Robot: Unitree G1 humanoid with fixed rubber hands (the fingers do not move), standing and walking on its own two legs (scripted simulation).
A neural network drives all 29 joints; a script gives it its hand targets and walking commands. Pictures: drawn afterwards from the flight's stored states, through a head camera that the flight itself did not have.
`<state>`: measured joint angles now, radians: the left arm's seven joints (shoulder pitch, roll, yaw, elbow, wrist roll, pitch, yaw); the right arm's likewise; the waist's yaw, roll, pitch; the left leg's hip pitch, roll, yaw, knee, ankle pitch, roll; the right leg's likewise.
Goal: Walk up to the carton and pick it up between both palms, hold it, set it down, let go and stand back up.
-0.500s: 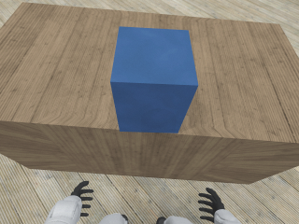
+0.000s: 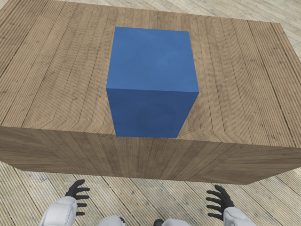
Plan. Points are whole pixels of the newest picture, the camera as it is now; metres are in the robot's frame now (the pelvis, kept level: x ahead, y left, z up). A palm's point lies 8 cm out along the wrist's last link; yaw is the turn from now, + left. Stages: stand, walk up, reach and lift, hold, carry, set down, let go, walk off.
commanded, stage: let go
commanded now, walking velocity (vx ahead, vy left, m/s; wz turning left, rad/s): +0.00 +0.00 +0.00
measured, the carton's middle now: (149, 88) +0.48 +0.03 +0.03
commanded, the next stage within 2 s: stand in 0.76 s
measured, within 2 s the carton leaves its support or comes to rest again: neither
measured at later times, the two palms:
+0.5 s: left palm (63, 211) +0.15 +0.23 -0.08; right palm (230, 214) +0.16 -0.21 -0.08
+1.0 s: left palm out of the picture +0.11 +0.24 -0.11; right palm out of the picture +0.07 -0.21 -0.13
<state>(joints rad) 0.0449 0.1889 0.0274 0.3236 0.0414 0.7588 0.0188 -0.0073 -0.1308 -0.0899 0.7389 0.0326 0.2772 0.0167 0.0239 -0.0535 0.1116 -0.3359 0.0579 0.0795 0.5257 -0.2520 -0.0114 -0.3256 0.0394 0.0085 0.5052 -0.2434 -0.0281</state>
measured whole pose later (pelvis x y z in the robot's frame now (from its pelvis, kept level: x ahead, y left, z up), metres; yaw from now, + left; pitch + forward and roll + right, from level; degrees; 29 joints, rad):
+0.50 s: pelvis +0.01 +0.00 +0.00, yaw +0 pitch -1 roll +0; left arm 0.26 0.24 -0.05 0.42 -0.03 0.21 0.02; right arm 0.15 -0.10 -0.10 0.85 -0.06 -0.23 0.05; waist 0.02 -0.04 0.00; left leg -0.20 0.05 0.08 0.48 -0.25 -0.01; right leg -0.20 0.03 0.01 0.48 -0.26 -0.03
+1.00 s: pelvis +0.02 +0.02 +0.00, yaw -2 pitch +2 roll -1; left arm 0.36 0.17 -0.01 0.68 0.05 -0.05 -0.01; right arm 0.28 -0.17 -0.08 0.90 -0.03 -0.01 0.03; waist 0.02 0.02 -0.06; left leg -0.30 0.06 0.11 0.59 -0.33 0.02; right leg -0.28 0.04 0.04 0.53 -0.29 0.00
